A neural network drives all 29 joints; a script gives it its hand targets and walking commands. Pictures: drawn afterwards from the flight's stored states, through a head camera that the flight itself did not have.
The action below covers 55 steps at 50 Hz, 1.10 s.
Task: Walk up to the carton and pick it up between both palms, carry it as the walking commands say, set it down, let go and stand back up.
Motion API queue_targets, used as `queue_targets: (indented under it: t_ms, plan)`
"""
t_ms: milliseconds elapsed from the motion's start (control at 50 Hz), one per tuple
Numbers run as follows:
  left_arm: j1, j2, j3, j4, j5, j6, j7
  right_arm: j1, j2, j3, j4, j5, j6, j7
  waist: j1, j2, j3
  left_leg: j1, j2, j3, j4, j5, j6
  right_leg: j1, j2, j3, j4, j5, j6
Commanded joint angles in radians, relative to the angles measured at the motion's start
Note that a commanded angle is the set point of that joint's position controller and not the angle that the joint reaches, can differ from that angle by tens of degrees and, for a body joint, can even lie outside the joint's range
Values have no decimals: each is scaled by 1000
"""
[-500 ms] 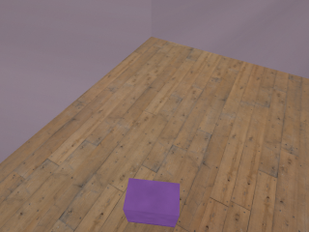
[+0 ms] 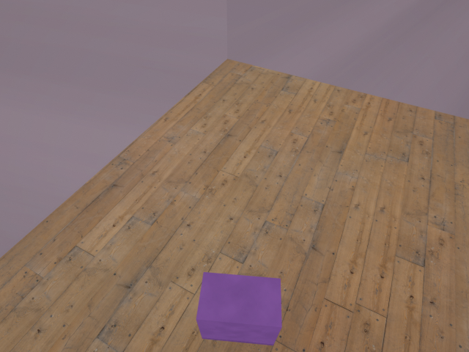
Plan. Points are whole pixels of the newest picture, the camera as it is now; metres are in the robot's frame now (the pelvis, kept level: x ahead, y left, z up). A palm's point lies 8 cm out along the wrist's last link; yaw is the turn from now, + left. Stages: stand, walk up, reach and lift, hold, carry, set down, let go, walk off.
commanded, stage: walk up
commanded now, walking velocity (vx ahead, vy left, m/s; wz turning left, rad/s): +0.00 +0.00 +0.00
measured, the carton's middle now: (239, 310) +0.39 +0.00 -0.65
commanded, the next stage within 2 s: stand in 0.02 s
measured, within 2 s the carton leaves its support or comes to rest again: neither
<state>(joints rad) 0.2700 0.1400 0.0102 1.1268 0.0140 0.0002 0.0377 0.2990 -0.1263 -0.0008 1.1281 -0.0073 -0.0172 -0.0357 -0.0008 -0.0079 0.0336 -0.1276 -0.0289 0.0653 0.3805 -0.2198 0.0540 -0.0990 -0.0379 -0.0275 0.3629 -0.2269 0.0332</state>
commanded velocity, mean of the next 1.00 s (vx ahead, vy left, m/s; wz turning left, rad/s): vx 0.00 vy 0.00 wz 0.00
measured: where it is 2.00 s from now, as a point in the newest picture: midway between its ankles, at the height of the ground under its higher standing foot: outside the picture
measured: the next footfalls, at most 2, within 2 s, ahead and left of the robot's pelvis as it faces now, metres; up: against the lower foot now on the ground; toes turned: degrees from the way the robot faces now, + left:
none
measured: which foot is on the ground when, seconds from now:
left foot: down 0.00-1.00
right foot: down 0.00-1.00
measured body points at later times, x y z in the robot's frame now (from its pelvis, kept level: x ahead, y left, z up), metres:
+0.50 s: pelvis +0.00 +0.00 +0.00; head +0.00 +0.00 +0.45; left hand -0.01 +0.22 -0.16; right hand -0.01 -0.22 -0.16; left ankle -0.01 +0.08 -0.75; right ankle -0.02 -0.14 -0.74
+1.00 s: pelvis -0.03 -0.03 -0.04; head +0.08 -0.02 +0.40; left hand +0.11 +0.19 -0.18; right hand +0.13 -0.23 -0.17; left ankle +0.00 +0.08 -0.75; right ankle -0.02 -0.14 -0.75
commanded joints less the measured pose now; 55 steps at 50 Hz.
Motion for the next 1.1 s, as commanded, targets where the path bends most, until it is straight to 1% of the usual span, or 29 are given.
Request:
queue_targets:
  t_ms: [0, 120, 180, 260, 400, 460, 540, 560, 580, 600, 620, 640, 680, 700, 720, 740, 780, 800, 820, 840, 860, 920, 940, 960, 980, 1000, 1020, 1040, 1080]
  plan:
    - [54, 92, 20, -29, -1, -11, 5, 60, -96, -15, -19, -2, -14, -5, 7, 39, 53, -14, 145, -148, -102, 99, 7, -76, -64, 57, -45, 86, -18]
    - [85, 72, 14, -13, -1, -7, 8, 61, -118, -29, -16, -5, -15, -3, -10, 65, 50, -48, 157, -173, -129, 40, 19, -48, -55, 14, 4, 38, -21]
    - [72, 72, 6, -5, 0, -12, 9, 68, -127, -27, -7, -5, -19, -3, -17, 7, 61, -27, 143, -145, -92, 116, 17, -70, -67, 29, -19, 51, -29]
    - [80, 67, 6, -13, 1, -7, 9, 83, -100, -21, -13, -3, -12, -1, -23, -10, 83, -35, 141, -158, -97, 44, 11, -84, -66, 41, -29, 49, -27]
    - [82, 87, 7, -19, -4, -6, 9, 63, -126, -18, -23, -4, -13, 0, -16, 42, 66, -29, 131, -144, -100, 88, 14, -78, -76, 44, -24, 67, -28]
    - [64, 96, 12, -29, -2, -10, 7, 72, -131, -14, -16, 1, -17, -3, -15, -9, 29, -19, 133, -148, -68, 190, 14, -51, -71, 31, -21, 93, -26]
    - [53, 100, 12, -26, -3, -8, 10, 59, -144, -21, -24, -5, -18, -5, -15, 0, 27, -14, 141, -152, -60, 194, 16, -61, -69, 34, -13, 79, -30]
    - [-754, 245, -52, -805, -130, 15, 3, -839, -318, -29, -865, 110, 16, 4, 17, 59, -179, -318, 24, -75, 145, -249, -5, -356, 7, 33, 203, -213, -142]
    - [-633, 189, -69, -611, -141, 107, 31, -691, -274, -41, -609, 84, 110, -18, -16, 18, -95, -348, 61, -84, 97, -396, -18, -323, 44, -4, 241, -240, -65]
    - [-562, 236, -82, -583, -138, 182, 33, -588, -278, -40, -592, 67, 192, -8, -14, 59, -61, -353, 78, -52, 59, -415, -17, -271, 62, -59, 261, -211, -56]
    - [-542, 218, -12, -572, -85, 260, 36, -591, -264, -49, -586, 36, 282, -2, 9, 118, -67, -470, 118, -44, 78, -394, -26, -276, 21, -67, 277, -179, -90]
    - [-433, 213, -39, -528, -91, 355, 35, -414, -256, -57, -545, 49, 376, -1, -14, 82, -144, -451, 102, -39, 86, -352, -14, -274, 36, -64, 300, -142, -108]
    - [-248, 175, -28, -524, -120, 543, 19, -223, -196, -51, -513, 75, 550, 13, 5, -30, -222, -351, 85, -51, 149, -160, -5, -302, 38, 25, 288, -38, -100]
    - [-202, 162, -36, -512, -127, 612, 14, -166, -130, -9, -462, 100, 628, 11, 19, -44, -223, -343, 63, -53, 195, 43, 11, -309, 40, 60, 265, 76, -106]
    - [-140, 146, -44, -502, -153, 660, -3, -78, -98, 23, -437, 116, 682, 21, 5, -74, -270, -293, 64, -69, 215, 152, 15, -318, 52, 79, 263, 138, -108]
    - [-79, 122, -18, -467, -142, 683, -22, -51, -87, 31, -429, 103, 698, 27, 28, -44, -257, -312, 57, -96, 226, 209, 17, -314, 52, 95, 269, 161, -107]
    - [-46, 30, 0, -500, -102, 653, -55, -96, -84, 18, -514, 52, 654, 56, 21, -80, -240, -260, 45, -120, 206, 281, -9, -350, 86, 78, 261, 172, -112]
    - [-74, 22, 25, -501, -67, 637, -71, -104, -62, 14, -536, 36, 634, 53, 45, -22, -222, -271, 39, -102, 207, 333, -19, -364, 81, 79, 232, 220, -114]
    - [-56, 23, 48, -526, -33, 604, -79, -125, -90, -9, -591, 5, 600, 54, 36, -21, -265, -221, 31, -95, 206, 429, -33, -364, 102, 59, 235, 289, -109]
    - [-142, 50, 77, -553, 3, 574, -88, -230, -110, -16, -660, -16, 564, 44, 53, -17, -249, -263, 22, -81, 228, 341, -30, -402, 88, 65, 227, 238, -101]
    - [-183, 83, 102, -553, 34, 551, -88, -254, -150, -74, -690, -53, 544, 38, 37, 26, -219, -316, 26, -73, 232, 270, -34, -433, 89, 55, 239, 178, -97]
    - [-369, 197, 164, -659, 95, 456, -109, -391, -101, -118, -804, -93, 479, 21, 31, 37, -227, -440, 37, -74, 313, 114, -16, -516, 45, 77, 325, 90, -66]
    - [-385, 218, 168, -647, 95, 426, -110, -387, -94, -114, -779, -80, 451, 15, 35, 71, -250, -443, 36, -82, 351, 134, -18, -566, 37, 70, 358, 71, -56]
    - [-456, 256, 185, -740, 104, 376, -121, -377, -79, -135, -805, -84, 418, 16, 7, 56, -353, -421, 33, -75, 404, 146, -16, -594, 36, 74, 400, 105, -45]
    - [-479, 269, 197, -737, 93, 359, -127, -401, -28, -101, -784, -51, 408, 12, 23, 54, -417, -448, 29, -73, 449, 130, -17, -590, 21, 81, 427, 101, -35]
    - [-480, 257, 172, -792, 83, 330, -137, -365, -25, -116, -797, -48, 388, 9, -23, 43, -525, -410, 24, -79, 487, 176, -19, -569, 27, 76, 472, 182, -27]
    - [-434, 277, 188, -766, 69, 320, -142, -366, -27, -106, -802, -30, 373, 8, 11, 14, -609, -416, 16, -79, 523, 208, -16, -560, 23, 70, 504, 219, -22]
    - [-418, 266, 166, -793, 43, 307, -149, -349, -38, -113, -831, -23, 368, 4, -26, -48, -646, -423, 19, -84, 538, 173, -12, -530, 26, 75, 517, 229, -16]
    - [-390, 262, 148, -803, 13, 321, -162, -303, -41, -102, -842, 14, 385, -11, -39, -12, -717, -471, -2, -66, 544, 190, -17, -469, 37, 76, 528, 327, -19]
